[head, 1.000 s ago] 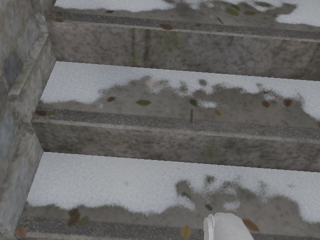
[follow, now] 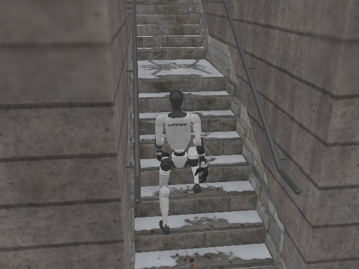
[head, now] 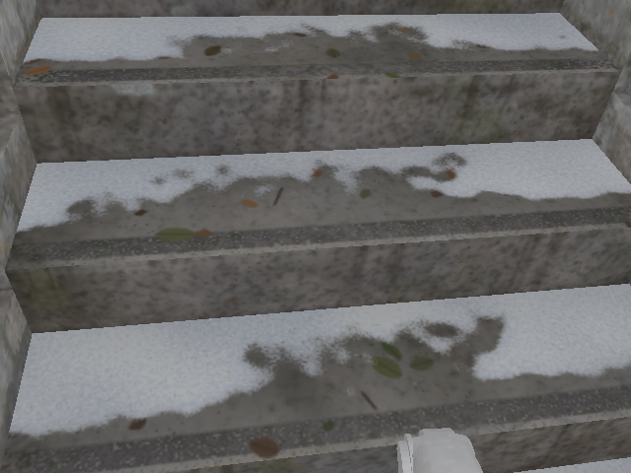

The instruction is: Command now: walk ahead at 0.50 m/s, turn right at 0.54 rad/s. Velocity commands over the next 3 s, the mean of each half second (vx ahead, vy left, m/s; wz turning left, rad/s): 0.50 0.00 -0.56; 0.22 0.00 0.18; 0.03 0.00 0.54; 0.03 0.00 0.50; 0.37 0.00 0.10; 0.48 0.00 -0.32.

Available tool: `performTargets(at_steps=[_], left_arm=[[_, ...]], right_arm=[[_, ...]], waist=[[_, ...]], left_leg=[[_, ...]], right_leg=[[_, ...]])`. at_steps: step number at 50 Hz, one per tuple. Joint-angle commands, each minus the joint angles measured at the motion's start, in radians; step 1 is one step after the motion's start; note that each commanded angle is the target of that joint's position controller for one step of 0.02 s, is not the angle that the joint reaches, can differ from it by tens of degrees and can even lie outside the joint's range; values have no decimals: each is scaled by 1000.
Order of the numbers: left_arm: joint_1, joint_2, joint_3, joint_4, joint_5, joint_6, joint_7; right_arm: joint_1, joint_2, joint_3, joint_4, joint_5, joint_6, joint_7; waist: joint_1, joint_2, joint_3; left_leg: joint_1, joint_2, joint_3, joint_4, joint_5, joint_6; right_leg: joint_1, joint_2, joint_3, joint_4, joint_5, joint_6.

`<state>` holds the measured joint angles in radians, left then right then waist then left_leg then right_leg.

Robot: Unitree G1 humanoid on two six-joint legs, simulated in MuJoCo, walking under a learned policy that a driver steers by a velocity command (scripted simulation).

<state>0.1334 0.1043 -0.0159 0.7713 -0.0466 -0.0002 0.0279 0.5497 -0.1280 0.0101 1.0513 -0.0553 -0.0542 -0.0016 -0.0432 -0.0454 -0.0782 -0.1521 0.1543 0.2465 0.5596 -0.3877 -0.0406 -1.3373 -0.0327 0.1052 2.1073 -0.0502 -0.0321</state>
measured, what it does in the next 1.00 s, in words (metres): climbs: right foot 0.17 m higher, then left foot 0.17 m higher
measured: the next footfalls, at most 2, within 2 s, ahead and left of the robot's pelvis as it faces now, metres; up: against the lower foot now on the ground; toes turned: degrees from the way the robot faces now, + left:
right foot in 0.22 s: +0.36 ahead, -0.19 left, +0.17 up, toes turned -14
left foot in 0.74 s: +0.62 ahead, -0.20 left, +0.34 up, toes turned -15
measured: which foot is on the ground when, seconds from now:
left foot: down 0.00-0.24, up 0.26-0.72, down 0.74-1.00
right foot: up 0.00-0.20, down 0.22-0.76, up 0.78-1.00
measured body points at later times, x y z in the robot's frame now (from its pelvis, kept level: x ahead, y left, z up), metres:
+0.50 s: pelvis +0.31 -0.15 +0.16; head +0.28 -0.18 +0.61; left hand +0.36 +0.09 +0.03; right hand +0.50 -0.39 +0.13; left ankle +0.37 +0.00 -0.23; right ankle +0.32 -0.18 -0.56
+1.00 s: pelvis +0.53 -0.23 +0.33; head +0.55 -0.24 +0.78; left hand +0.80 -0.09 +0.27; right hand +0.48 -0.47 +0.18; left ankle +0.58 -0.19 -0.39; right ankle +0.53 -0.42 -0.19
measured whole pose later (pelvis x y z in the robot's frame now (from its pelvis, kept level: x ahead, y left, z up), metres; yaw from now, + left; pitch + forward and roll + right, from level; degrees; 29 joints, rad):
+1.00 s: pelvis +0.53 -0.23 +0.33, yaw -9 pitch +3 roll -1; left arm 0.03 0.17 -0.06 0.61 0.05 -0.11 -0.02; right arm 0.42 -0.21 0.01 0.90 -0.03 -0.01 -0.01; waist -0.03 0.02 -0.03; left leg -0.44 -0.14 -0.05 0.64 -0.24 0.12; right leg -0.97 -0.04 0.14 1.74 -0.11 -0.02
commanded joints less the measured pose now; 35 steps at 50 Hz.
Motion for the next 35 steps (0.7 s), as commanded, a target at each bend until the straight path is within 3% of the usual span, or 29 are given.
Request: performTargets(at_steps=[1, 3, 4, 5, 6, 7, 8, 9, 10, 11, 12, 13, 14, 15, 16, 17, 18, 19, 20, 21, 22, 26, 28, 30, 31, 32, 33, 34, 35], left_arm=[[-176, 0, -9, -145, 5, -4, 0], [-198, 8, -15, -203, -11, 11, -11], [-215, 4, -24, -234, -7, 8, -19], [-242, 1, -36, -252, 2, -3, -39], [-319, -24, -51, -285, 5, 5, -58], [-381, -20, -57, -322, 9, 9, -74], [-342, -9, -43, -319, -13, -5, -90], [-269, 48, -6, -307, -18, -8, -90], [-129, 125, 36, -285, -19, -13, -78], [74, 215, 85, -244, 1, -2, -76], [245, 325, 137, -188, 26, 23, -75], [274, 434, 149, -135, 36, 20, -45], [297, 370, 127, -116, 84, 6, -19], [327, 299, 105, -30, 68, -23, -29], [331, 221, 87, 32, 43, -47, -45], [276, 135, 63, 62, 43, -61, -59], [217, 85, 44, 71, 72, -69, -65], [196, 98, 47, 85, 73, -71, -74], [174, 107, 51, 73, 65, -68, -80], [153, 136, 54, 58, 77, -67, -80], [156, 135, 47, 61, 73, -65, -79], [250, 77, -1, 140, 82, -43, -71], [288, 75, -14, 191, 72, -26, -54], [405, 78, -19, 245, 38, -18, 1], [382, 96, -22, 263, 29, -24, 27], [346, 117, -24, 265, 41, -21, 43], [358, 176, -8, 275, 51, -24, 51], [339, 206, -6, 289, 55, -18, 61], [305, 276, 9, 265, 56, -30, 63]], right_arm=[[23, -158, -37, -68, 8, -4, -20], [41, -140, -33, -84, 30, 14, -48], [48, -137, -40, -73, 35, 23, -68], [22, -202, -63, -89, 37, 32, -71], [26, -194, -77, -76, 65, 50, -91], [62, -185, -79, -65, 70, 58, -102], [-53, -192, -69, -73, 64, 51, -90], [-32, -241, -71, -71, 75, 31, -83], [-50, -318, -78, -62, 75, 13, -75], [-64, -395, -94, -90, 87, -7, -70], [-109, -405, -99, -132, 94, -38, -55], [-78, -175, -40, -222, 57, -68, -13], [-145, -215, -69, -184, 61, -115, 24], [-177, -166, -77, -240, 92, -118, 32], [-325, -108, -53, -314, 75, -114, 28], [-429, -44, -30, -371, 52, -110, 23], [-414, -31, -14, -395, 46, -100, 34], [-396, 28, 18, -430, 29, -95, 40], [-356, 29, 25, -432, 27, -86, 44], [-348, -6, 25, -436, 25, -75, 38], [-352, -21, 30, -448, 25, -62, 39], [-511, 105, 100, -487, 66, -41, 34], [-707, 111, 121, -551, 67, -38, 29], [-876, 107, 133, -603, 68, -31, 15], [-852, 96, 128, -592, 51, -42, 16], [-788, 47, 104, -554, 47, -35, 16], [-764, -6, 81, -524, 36, -29, 8], [-734, -39, 67, -490, 46, -20, -8], [-605, -87, 58, -438, 61, -12, -6]], waist=[[-5, 164, 231], [16, 149, 254], [14, 165, 256], [22, 161, 258], [3, 184, 286], [-27, 163, 283], [45, 228, 279], [80, 252, 183], [180, 334, 63], [270, 339, -93], [332, 274, -198], [171, -310, -384], [178, -166, -514], [126, -92, -367], [117, -60, -146], [83, -31, -1], [26, 12, 35], [-18, -2, 56], [-37, 14, 51], [-61, 45, 61], [-79, 53, 64], [-27, -26, 108], [36, -34, 151], [111, -95, 147], [76, -99, 40], [37, -82, -60], [16, -99, -168], [-16, -92, -239], [-61, -209, -179]], left_leg=[[104, 246, -194, -335, -61, 148], [140, 265, -173, -394, -44, 139], [188, 264, -152, -393, -14, 136], [194, 235, -74, -466, 18, 146], [159, 240, -42, -549, 180, 149], [161, 239, -18, -608, 221, 164], [39, 219, 65, -605, 588, 184], [47, 218, 75, -470, 1353, 225], [122, 214, 46, -278, 1851, 205], [142, 178, 10, -71, 1954, 185], [-32, 142, -79, 188, 1570, 123], [-392, -138, -199, 649, 239, 16], [-356, -195, -497, 1049, 208, 44], [-449, -169, -494, 1175, 243, 76], [-556, -143, -432, 1275, 238, 108], [-652, -122, -398, 1445, 230, 139], [-680, -106, -403, 1514, 252, 177], [-769, -92, -394, 1573, 253, 194], [-855, -102, -367, 1640, 261, 190], [-898, -93, -348, 1619, 270, 182], [-929, -82, -309, 1570, 264, 176], [-1289, -90, -237, 1770, 352, 168], [-1289, -133, -186, 1580, 452, 143], [-1143, -147, -21, 1330, 420, 113], [-953, -139, 33, 1188, 417, 112], [-718, -179, 77, 1031, 424, 136], [-569, -233, 93, 949, 347, 142], [-501, -269, 62, 905, 297, 154], [-566, -252, -15, 706, 109, 176]], right_leg=[[-294, -46, -17, 2, -51, 18], [-305, -81, -8, -1, -115, 18], [-328, -106, -8, -14, -128, 16], [-255, -158, -116, -227, -158, 14], [-121, -208, -158, -415, -234, -17], [1, -209, -205, -552, -267, -32], [319, -154, -322, -691, -337, -71], [575, -32, -417, -664, -298, -103], [744, 62, -429, -755, -348, -142], [1026, 154, -360, -960, -304, -178], [1330, 126, -43, -1228, -245, -216], [1553, -190, 772, -1702, -704, -397], [1527, -254, 1009, -1911, -795, -312], [1422, -223, 884, -1911, -783, -184], [1253, -176, 733, -1835, -723, -136], [1094, -155, 601, -1754, -572, -136], [983, -97, 474, -1701, -488, -129], [958, -55, 345, -1660, -358, -95], [991, -49, 280, -1647, -193, -84], [965, -57, 212, -1642, -3, -75], [935, -18, 147, -1643, 7, -61], [938, -56, 116, -1751, -197, 6], [826, -45, 44, -1820, -190, 28], [786, -72, 55, -1988, 125, -6], [828, -73, 7, -2036, 340, -5], [893, -46, -130, -2006, 774, 29], [1011, -73, -165, -1956, 1199, 3], [1136, -86, -184, -1892, 1553, 2], [1310, -151, -148, -1822, 1765, -20]])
